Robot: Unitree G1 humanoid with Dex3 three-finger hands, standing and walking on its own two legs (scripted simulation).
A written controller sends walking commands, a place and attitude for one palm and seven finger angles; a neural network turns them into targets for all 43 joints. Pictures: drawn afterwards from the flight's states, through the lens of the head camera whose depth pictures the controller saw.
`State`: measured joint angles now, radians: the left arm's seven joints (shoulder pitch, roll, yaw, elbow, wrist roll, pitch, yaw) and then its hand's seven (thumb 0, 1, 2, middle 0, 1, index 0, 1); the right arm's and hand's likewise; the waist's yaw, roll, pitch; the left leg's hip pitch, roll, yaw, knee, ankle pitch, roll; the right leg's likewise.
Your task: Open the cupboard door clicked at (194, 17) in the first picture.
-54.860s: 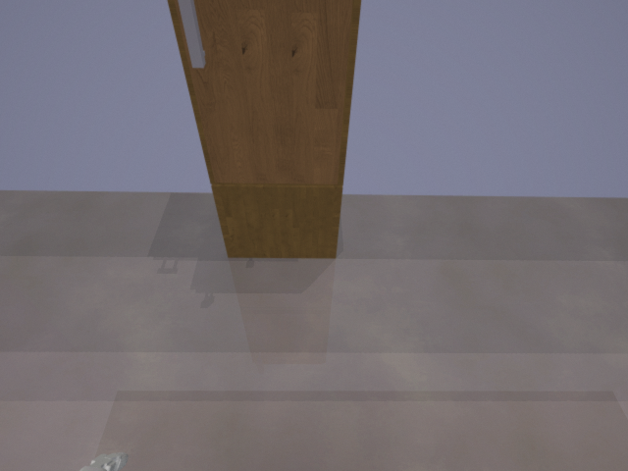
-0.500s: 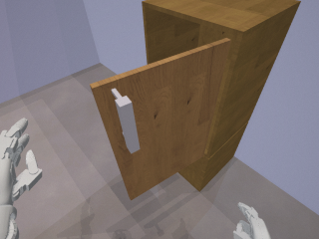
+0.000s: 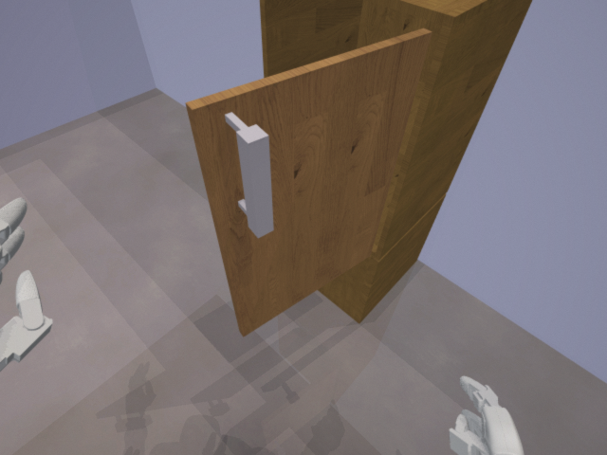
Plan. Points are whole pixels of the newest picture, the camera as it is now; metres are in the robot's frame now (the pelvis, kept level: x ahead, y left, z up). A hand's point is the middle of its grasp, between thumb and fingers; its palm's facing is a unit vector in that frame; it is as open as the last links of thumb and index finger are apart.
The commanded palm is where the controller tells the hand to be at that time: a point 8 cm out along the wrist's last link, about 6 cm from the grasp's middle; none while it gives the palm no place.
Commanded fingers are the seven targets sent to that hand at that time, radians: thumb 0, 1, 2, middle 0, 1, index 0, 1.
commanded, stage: step back with the hand held close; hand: left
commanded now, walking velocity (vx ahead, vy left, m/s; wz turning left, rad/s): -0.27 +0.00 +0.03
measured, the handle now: (248, 177) +0.42 +0.11 +0.15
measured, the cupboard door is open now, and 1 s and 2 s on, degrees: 80 80 80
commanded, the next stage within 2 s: stop stepping back and stand still in 0.44 s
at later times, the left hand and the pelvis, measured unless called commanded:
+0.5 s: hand out of the picture +0.06 +0.30 +0.17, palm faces +0.50 -0.74 -0.44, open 7.4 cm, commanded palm +0.00 +0.32 +0.18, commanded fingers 0.00 0.90 0.90 -0.20 -0.30 -0.20 -0.30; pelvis -0.12 +0.02 -0.01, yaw +4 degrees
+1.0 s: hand out of the picture -0.03 +0.29 +0.17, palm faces +0.37 -0.79 -0.49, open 7.4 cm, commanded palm -0.09 +0.34 +0.18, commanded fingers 0.00 0.90 0.90 -0.20 -0.30 -0.20 -0.30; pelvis -0.23 +0.04 +0.01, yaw +0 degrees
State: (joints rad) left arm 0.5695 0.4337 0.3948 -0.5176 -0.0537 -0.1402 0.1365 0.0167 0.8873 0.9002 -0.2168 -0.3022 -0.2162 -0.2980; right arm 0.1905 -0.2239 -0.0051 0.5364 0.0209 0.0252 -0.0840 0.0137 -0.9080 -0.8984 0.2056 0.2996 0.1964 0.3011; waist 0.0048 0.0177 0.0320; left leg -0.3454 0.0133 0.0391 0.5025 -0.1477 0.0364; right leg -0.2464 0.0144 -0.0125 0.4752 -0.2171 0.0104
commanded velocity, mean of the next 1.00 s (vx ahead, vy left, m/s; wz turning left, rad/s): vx -0.06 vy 0.00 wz -0.01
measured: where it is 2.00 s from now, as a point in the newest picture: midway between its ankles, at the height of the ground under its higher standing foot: outside the picture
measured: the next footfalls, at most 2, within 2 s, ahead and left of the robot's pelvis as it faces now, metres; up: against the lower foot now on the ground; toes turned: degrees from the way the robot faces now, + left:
right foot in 0.52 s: -0.18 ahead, -0.09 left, +0.00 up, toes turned +1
left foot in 0.72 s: -0.10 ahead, +0.13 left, +0.00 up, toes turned +1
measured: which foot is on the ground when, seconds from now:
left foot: down 0.00-0.52, up 0.54-0.70, down 0.72-1.00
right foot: down 0.00-0.28, up 0.30-0.50, down 0.52-0.80, up 0.82-1.00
